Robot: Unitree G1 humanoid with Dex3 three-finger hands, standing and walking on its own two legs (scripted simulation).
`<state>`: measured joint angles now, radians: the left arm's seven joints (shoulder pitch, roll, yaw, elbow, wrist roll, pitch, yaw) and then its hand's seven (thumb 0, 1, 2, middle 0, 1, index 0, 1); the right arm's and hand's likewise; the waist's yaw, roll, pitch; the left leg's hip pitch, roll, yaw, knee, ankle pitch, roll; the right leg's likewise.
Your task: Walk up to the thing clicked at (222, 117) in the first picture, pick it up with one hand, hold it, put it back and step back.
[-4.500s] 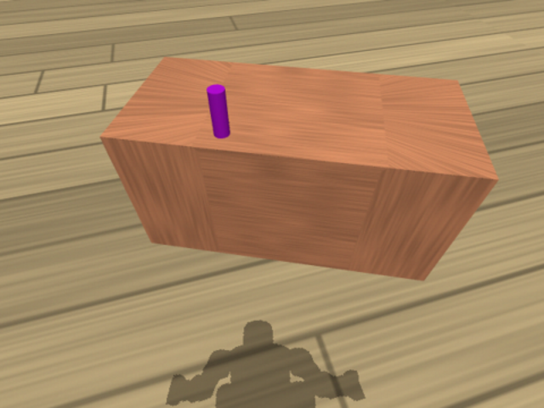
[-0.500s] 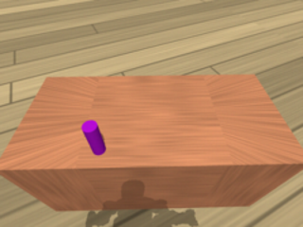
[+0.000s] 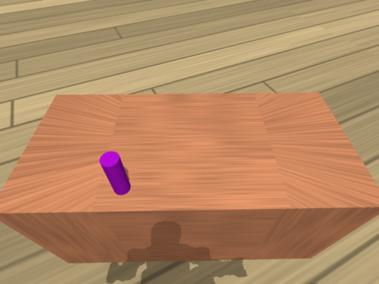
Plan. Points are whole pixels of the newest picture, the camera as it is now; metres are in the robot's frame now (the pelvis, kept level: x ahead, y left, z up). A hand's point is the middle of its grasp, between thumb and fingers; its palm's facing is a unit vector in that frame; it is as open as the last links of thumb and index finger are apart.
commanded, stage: stand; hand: left
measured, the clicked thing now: (116, 174) +0.43 +0.22 -0.10
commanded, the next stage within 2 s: rise first in 1.90 s
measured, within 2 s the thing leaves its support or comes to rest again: neither
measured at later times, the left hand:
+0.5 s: hand out of the picture +0.07 +0.25 -0.15, palm faces -0.03 -0.94 -0.34, open 7.4 cm
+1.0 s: hand out of the picture +0.07 +0.25 -0.16, palm faces -0.03 -0.94 -0.34, open 7.4 cm
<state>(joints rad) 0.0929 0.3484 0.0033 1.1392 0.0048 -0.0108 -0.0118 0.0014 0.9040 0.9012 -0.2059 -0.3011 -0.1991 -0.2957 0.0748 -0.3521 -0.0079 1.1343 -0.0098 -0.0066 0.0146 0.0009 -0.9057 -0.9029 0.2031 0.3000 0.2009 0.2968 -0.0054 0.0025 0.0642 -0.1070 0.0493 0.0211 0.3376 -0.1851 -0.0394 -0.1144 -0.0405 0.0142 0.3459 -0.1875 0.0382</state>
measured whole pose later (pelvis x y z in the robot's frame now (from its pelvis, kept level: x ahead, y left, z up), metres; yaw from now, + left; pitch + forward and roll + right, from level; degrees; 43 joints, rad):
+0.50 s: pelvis +0.00 +0.00 +0.00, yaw +0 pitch -3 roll +0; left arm 0.11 0.36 0.00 1.12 0.00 -0.01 -0.01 0.00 0.90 0.90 -0.21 -0.30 -0.20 -0.30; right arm 0.10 -0.35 -0.01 1.14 -0.01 0.00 0.02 0.00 -0.91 -0.90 0.20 0.30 0.20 0.30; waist -0.01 0.00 0.06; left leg -0.11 0.05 0.02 0.33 -0.18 -0.04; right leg -0.12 -0.04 0.01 0.35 -0.19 0.03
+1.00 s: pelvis +0.00 +0.00 +0.00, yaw +0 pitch -3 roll +0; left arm 0.12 0.36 0.00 1.11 0.01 -0.01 -0.01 0.00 0.90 0.90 -0.21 -0.30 -0.20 -0.30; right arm 0.11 -0.35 0.00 1.13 -0.01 -0.01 0.02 0.00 -0.91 -0.90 0.20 0.30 0.20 0.30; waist 0.00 0.00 0.05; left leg -0.11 0.05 0.02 0.34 -0.19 -0.04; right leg -0.11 -0.04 0.01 0.35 -0.19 0.04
